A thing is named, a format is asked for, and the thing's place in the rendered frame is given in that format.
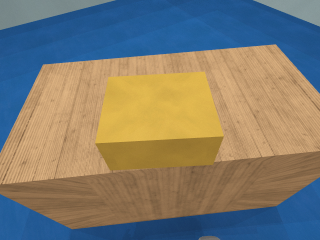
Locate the carton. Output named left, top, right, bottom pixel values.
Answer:
left=95, top=71, right=224, bottom=171

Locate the pedestal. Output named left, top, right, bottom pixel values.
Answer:
left=0, top=44, right=320, bottom=230

